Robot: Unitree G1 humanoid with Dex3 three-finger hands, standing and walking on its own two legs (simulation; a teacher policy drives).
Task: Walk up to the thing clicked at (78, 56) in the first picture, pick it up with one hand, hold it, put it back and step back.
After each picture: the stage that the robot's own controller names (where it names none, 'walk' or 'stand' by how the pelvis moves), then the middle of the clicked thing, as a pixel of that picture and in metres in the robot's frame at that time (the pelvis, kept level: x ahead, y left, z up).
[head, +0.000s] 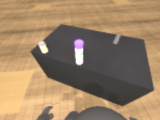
stand; (79, 53) +0.56 +0.13 -0.01
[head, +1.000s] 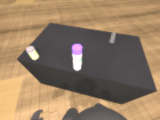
stand; (77, 58) +0.46 +0.12 -0.01
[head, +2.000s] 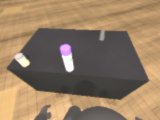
stand; (67, 59) +0.44 +0.21 +0.01
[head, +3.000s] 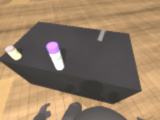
stand; (56, 57) +0.42 +0.29 +0.02
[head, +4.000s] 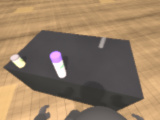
stand; (59, 66) +0.39 +0.27 -0.01
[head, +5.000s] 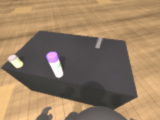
stand; (56, 66) +0.40 +0.29 -0.02
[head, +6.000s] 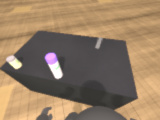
stand; (55, 67) +0.38 +0.30 -0.02
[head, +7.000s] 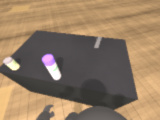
stand; (53, 68) +0.37 +0.31 -0.02
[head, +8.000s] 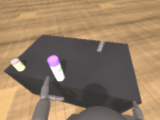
rise first; (57, 69) +0.37 +0.30 -0.01
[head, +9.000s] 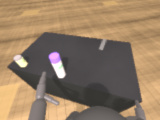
go down; (58, 66) +0.39 +0.30 -0.01
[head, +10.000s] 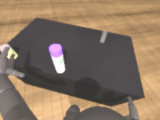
go down; (58, 60) +0.39 +0.26 +0.03
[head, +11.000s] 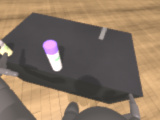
approach; (54, 58) +0.40 +0.27 +0.04
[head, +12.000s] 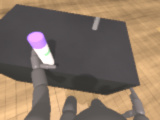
close; (44, 52) +0.41 +0.29 +0.07
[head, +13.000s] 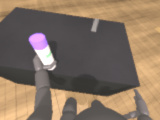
lift; (45, 54) +0.40 +0.28 +0.08
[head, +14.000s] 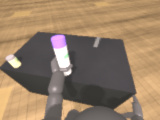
lift; (62, 57) +0.36 +0.19 +0.16
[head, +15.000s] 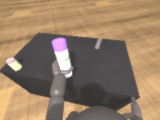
hold; (63, 59) +0.35 +0.19 +0.14
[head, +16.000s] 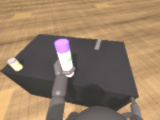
hold; (65, 60) +0.35 +0.17 +0.15
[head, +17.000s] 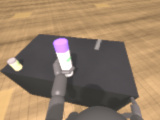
hold; (65, 59) +0.34 +0.18 +0.15
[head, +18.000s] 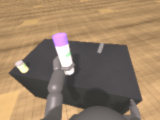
crouch; (64, 56) +0.34 +0.18 +0.20
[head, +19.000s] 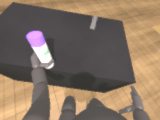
lower; (43, 52) +0.41 +0.29 +0.06
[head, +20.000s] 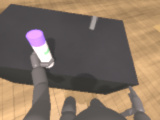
lower; (43, 52) +0.42 +0.28 +0.08
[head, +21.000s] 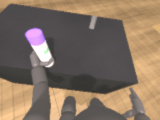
lower; (42, 51) +0.42 +0.28 +0.08
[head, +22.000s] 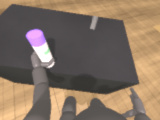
lower; (43, 51) +0.42 +0.28 +0.08
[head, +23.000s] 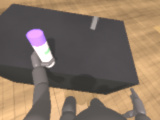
loosen; (43, 51) +0.42 +0.28 +0.08
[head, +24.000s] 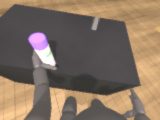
withdraw; (45, 53) +0.40 +0.27 +0.08
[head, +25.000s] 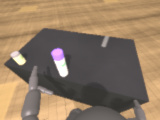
sink last; (61, 64) +0.38 +0.26 +0.03
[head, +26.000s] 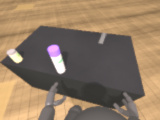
stand; (57, 60) +0.41 +0.28 +0.04
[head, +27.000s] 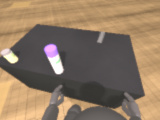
stand; (55, 61) +0.39 +0.28 +0.05
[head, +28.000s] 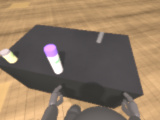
stand; (54, 61) +0.40 +0.28 +0.05
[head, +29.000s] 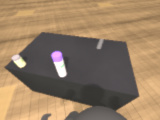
stand; (60, 65) +0.41 +0.27 -0.01
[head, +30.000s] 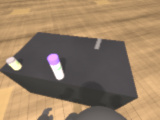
stand; (56, 68) +0.38 +0.28 -0.02
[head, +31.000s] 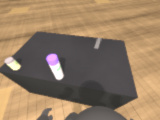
stand; (56, 68) +0.38 +0.29 -0.02
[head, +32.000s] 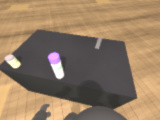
walk; (57, 67) +0.38 +0.28 -0.02
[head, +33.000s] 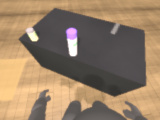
walk; (72, 44) +0.55 +0.20 +0.00
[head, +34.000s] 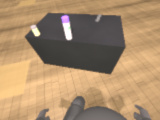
walk; (67, 28) +0.85 +0.35 +0.01
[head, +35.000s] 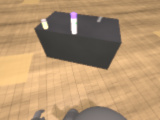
walk; (73, 24) +1.07 +0.26 -0.01
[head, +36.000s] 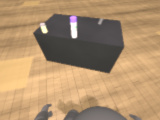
stand; (73, 27) +0.99 +0.25 -0.02
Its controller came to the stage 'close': yes
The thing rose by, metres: 0.25
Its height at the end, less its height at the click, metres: +0.00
